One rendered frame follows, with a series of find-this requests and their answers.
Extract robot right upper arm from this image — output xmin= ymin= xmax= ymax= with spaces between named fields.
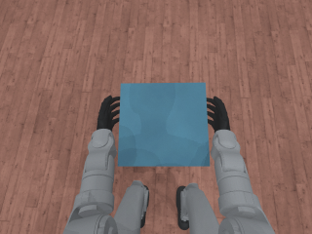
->
xmin=217 ymin=215 xmax=275 ymax=234

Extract right robot hand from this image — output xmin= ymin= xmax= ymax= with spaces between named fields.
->
xmin=206 ymin=96 xmax=231 ymax=132

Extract carton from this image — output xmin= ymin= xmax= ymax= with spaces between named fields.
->
xmin=117 ymin=82 xmax=211 ymax=167

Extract right robot shin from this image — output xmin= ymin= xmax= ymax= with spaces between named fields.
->
xmin=180 ymin=182 xmax=204 ymax=220

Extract left robot thigh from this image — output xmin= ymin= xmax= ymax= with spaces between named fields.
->
xmin=113 ymin=185 xmax=149 ymax=234

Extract robot right forearm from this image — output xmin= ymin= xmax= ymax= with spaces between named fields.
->
xmin=211 ymin=129 xmax=274 ymax=231

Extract robot left forearm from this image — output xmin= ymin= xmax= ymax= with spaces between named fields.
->
xmin=62 ymin=129 xmax=117 ymax=234

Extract left robot hand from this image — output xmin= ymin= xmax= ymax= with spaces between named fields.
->
xmin=97 ymin=95 xmax=120 ymax=132

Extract robot left upper arm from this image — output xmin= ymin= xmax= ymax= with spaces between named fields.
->
xmin=63 ymin=214 xmax=118 ymax=234

